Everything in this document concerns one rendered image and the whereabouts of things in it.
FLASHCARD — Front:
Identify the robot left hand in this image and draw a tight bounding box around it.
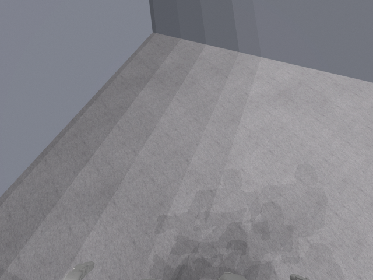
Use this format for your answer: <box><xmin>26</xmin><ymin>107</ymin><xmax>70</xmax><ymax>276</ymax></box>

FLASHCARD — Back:
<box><xmin>63</xmin><ymin>261</ymin><xmax>94</xmax><ymax>280</ymax></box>

